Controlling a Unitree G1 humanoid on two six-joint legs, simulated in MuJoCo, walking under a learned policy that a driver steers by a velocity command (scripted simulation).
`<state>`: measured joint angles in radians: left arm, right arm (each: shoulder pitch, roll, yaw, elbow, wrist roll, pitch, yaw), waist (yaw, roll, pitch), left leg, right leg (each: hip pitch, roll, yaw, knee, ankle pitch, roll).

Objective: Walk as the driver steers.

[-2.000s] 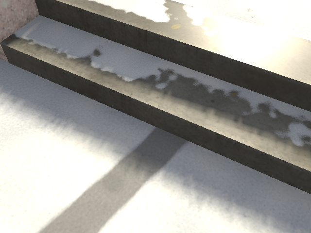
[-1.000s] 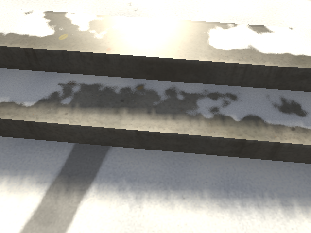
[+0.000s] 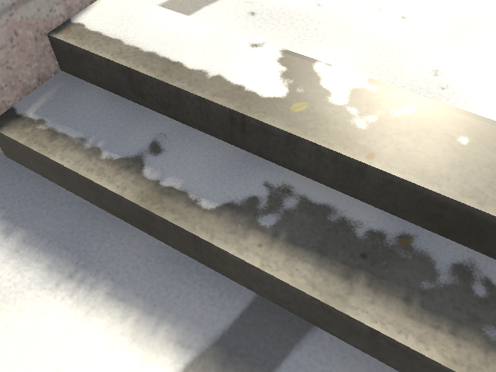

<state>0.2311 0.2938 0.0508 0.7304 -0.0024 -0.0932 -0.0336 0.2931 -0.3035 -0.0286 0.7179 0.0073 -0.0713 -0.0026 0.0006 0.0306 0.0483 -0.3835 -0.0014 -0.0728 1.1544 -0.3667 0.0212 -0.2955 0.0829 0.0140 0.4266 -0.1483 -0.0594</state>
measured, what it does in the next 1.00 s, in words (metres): walks ahead, turning right: left foot, then right foot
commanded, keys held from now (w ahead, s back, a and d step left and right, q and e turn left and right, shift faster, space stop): w+e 0.92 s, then w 0.06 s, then w+q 0.02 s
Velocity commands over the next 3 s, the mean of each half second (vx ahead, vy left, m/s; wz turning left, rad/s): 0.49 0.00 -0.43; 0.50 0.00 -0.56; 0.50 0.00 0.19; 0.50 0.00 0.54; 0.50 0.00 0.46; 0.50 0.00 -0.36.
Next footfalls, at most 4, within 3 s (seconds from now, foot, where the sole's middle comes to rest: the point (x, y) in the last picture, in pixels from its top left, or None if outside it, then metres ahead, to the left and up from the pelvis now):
0.30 left None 0.35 0.13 -0.77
0.80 right None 0.43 -0.14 -0.77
1.24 left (318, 243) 0.76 -0.15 -0.62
1.74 right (430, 142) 0.98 -0.46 -0.47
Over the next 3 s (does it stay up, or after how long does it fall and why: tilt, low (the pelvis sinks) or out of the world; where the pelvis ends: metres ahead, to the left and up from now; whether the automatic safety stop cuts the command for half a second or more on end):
stays up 1.54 -0.34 0.30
